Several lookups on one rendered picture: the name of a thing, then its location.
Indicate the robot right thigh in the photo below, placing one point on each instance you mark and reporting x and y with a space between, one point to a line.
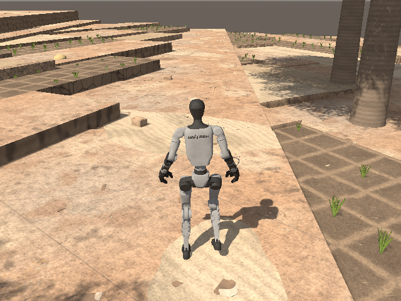
215 183

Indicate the robot right upper arm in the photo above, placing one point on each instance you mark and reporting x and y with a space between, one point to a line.
221 140

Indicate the robot right hand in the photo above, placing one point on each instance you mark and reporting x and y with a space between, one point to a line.
236 174

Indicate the robot right shin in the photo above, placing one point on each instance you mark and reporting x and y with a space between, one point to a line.
215 220

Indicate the robot right forearm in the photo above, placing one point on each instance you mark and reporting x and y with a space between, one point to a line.
230 163

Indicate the robot left hand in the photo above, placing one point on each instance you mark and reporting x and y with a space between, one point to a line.
162 175

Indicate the robot left upper arm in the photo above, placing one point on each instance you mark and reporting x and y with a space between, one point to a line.
174 145

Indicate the robot left forearm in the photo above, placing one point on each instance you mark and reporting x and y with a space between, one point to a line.
166 165

